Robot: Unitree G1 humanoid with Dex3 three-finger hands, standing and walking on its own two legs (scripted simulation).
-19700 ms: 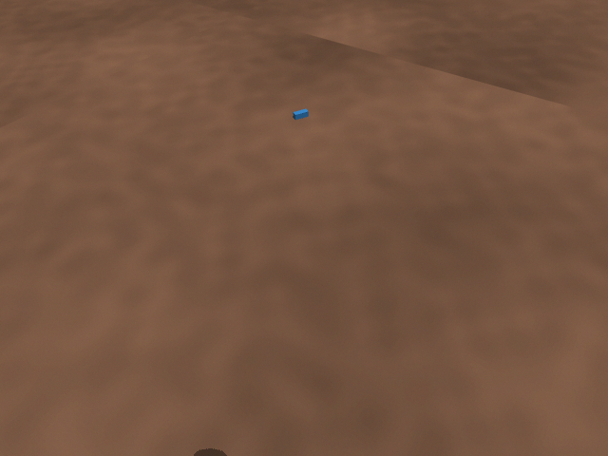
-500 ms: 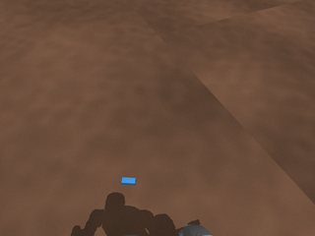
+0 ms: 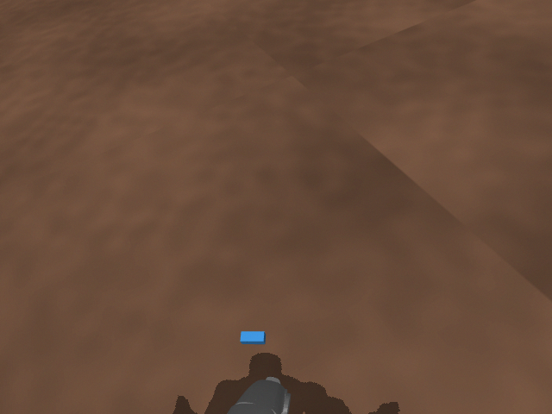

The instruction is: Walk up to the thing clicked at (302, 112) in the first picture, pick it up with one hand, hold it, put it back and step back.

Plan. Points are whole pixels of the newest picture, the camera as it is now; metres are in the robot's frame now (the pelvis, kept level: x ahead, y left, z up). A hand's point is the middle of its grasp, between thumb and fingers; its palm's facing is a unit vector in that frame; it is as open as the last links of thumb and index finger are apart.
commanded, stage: walk up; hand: left
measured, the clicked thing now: (253, 337) +0.45 +0.25 -0.75
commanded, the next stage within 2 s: stand in 0.38 s
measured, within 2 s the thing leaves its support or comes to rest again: neither
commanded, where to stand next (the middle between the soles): +0.07 +0.02 m, yaw -1 degrees
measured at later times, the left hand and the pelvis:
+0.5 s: hand out of the picture +0.04 +0.29 -0.15, palm faces -0.07 -0.92 -0.38, open 7.4 cm; pelvis -0.02 +0.03 +0.00, yaw -1 degrees
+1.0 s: hand out of the picture +0.10 +0.27 -0.14, palm faces -0.05 -0.94 -0.33, open 7.4 cm; pelvis +0.01 +0.03 +0.02, yaw -2 degrees
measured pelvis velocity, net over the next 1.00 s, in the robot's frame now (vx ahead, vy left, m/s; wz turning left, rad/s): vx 0.01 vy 0.03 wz -0.03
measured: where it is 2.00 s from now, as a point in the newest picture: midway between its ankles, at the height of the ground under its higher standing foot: outside the picture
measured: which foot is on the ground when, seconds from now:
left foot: up 0.00-0.08, down 0.10-1.00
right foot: down 0.00-0.14, up 0.16-0.36, down 0.38-1.00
